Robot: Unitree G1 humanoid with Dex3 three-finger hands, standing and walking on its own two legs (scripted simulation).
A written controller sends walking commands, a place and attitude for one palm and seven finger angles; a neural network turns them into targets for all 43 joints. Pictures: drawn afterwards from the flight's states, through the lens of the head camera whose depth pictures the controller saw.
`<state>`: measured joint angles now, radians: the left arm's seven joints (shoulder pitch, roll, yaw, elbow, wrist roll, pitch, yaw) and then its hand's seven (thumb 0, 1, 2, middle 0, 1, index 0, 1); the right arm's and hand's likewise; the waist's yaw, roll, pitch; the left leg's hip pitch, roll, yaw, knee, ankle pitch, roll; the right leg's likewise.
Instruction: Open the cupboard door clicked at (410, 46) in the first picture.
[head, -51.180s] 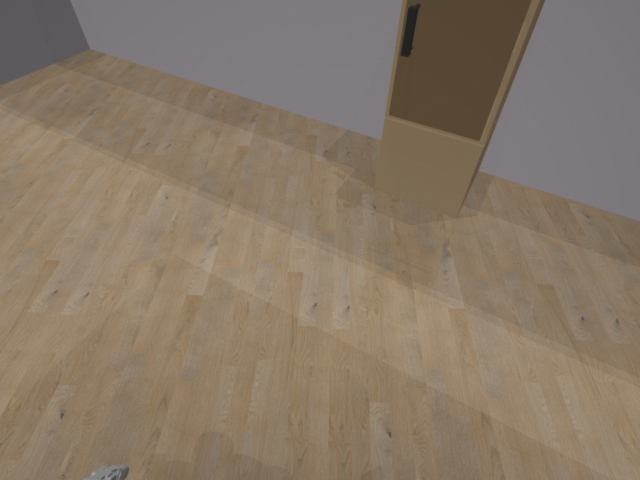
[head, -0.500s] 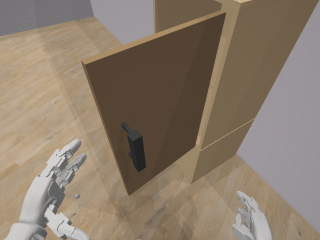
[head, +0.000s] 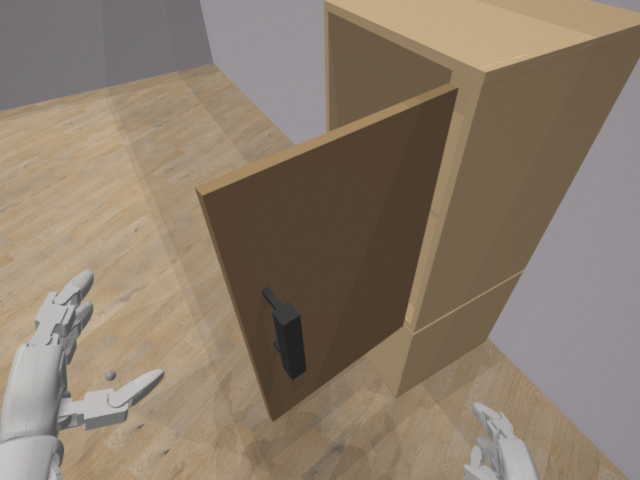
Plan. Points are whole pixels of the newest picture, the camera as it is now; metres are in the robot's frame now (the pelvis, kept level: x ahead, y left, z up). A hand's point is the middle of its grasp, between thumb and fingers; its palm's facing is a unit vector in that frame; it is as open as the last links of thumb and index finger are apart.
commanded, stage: draw the hand back to the body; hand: left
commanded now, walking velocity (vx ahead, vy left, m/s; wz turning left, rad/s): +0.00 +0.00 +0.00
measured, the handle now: (282, 333) +0.31 +0.10 +0.00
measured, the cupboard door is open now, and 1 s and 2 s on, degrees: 97 97 97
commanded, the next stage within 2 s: step back with the hand held close in 0.66 s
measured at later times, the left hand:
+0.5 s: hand (86, 345) +0.19 +0.25 +0.16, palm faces +0.44 -0.80 -0.40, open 7.6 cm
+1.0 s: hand (85, 352) +0.18 +0.24 +0.16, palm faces +0.38 -0.79 -0.49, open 7.4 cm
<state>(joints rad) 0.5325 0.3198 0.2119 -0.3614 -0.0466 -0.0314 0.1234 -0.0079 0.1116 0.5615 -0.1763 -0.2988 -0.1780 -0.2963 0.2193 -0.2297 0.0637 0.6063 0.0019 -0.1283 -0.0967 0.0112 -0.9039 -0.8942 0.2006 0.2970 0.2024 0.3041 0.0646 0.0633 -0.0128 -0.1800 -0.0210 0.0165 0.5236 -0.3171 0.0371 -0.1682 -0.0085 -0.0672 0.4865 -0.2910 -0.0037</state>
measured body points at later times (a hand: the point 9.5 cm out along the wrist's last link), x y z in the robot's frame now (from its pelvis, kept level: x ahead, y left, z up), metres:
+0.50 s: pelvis +0.00 -0.01 +0.01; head -0.02 -0.04 +0.46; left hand +0.16 +0.29 +0.18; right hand +0.19 -0.23 -0.08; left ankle -0.02 +0.09 -0.74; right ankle -0.02 -0.12 -0.74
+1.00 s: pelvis -0.02 -0.02 +0.01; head -0.02 -0.04 +0.46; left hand +0.15 +0.28 +0.19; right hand +0.16 -0.26 -0.08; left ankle -0.02 +0.09 -0.74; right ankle -0.02 -0.12 -0.74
